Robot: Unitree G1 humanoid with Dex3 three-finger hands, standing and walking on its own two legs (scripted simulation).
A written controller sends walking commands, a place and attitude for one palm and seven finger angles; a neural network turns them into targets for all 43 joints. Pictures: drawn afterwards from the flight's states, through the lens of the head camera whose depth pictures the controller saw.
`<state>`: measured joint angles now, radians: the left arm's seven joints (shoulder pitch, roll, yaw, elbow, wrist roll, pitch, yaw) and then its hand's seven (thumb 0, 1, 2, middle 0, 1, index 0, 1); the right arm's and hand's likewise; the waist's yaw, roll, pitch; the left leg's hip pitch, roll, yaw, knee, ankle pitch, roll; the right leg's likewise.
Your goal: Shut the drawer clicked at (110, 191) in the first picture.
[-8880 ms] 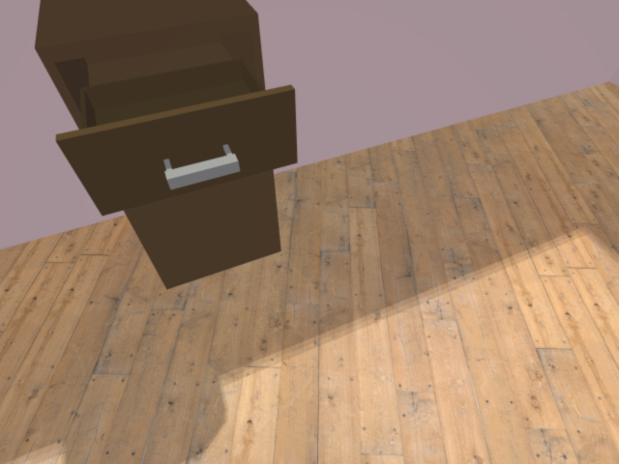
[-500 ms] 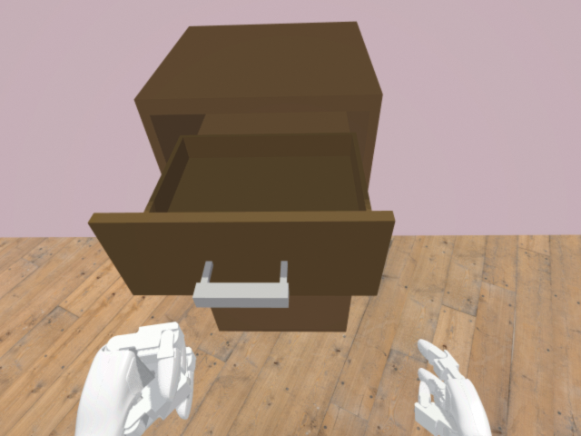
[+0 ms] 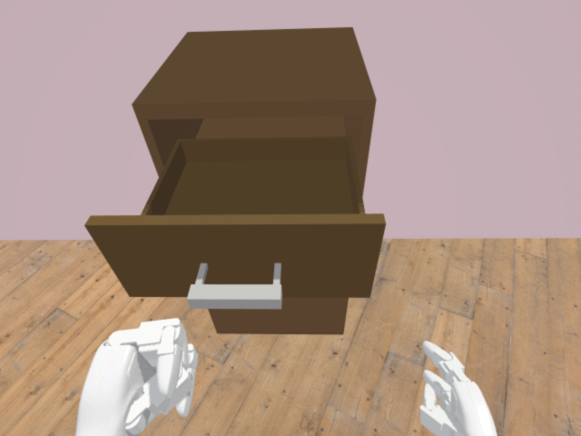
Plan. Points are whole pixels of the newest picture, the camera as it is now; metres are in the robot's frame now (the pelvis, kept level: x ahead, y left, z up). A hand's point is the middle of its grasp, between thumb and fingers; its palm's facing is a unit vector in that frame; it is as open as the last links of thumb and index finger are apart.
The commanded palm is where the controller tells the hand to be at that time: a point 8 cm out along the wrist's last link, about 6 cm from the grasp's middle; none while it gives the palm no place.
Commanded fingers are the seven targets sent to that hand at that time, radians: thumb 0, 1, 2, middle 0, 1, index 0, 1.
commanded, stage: bring the fist close to the handle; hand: left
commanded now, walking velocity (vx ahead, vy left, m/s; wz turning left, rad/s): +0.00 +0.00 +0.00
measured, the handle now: (238, 283) +0.33 +0.11 +0.05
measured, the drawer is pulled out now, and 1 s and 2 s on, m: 0.29 0.29 0.29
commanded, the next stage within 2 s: push the drawer shut in 1.46 s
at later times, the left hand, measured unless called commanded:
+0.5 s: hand (218, 366) +0.18 +0.10 +0.11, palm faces +0.02 -1.00 +0.01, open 3.3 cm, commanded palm +0.15 +0.14 +0.10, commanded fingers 0.00 0.90 0.90 -1.40 -1.60 -1.40 -1.60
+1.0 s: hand (248, 354) +0.22 +0.07 +0.05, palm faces +0.02 -1.00 +0.00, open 3.3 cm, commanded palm +0.19 +0.13 +0.05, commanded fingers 0.00 0.90 0.90 -1.40 -1.60 -1.40 -1.60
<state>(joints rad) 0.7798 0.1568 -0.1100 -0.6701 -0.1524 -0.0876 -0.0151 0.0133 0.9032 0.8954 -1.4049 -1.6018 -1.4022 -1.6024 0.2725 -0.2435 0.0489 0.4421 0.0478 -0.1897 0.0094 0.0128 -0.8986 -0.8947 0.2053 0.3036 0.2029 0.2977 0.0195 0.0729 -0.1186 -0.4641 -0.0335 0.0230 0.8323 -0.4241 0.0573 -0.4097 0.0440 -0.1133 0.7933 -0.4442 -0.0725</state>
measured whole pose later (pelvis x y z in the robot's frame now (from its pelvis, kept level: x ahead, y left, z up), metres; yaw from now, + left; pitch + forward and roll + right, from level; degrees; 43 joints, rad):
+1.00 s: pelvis +0.00 -0.01 -0.02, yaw -1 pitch +11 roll +0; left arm 0.51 0.09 -0.19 -0.26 -0.07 -0.27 0.12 0.01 0.90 0.90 -1.40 -1.60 -1.40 -1.60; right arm 0.27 -0.25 0.04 0.42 0.01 -0.09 0.04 0.01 -0.90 -0.89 0.21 0.30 0.20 0.30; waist -0.03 0.05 -0.14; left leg -0.69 -0.02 0.04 0.98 -0.48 0.04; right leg -0.65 0.05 -0.11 0.97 -0.52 -0.09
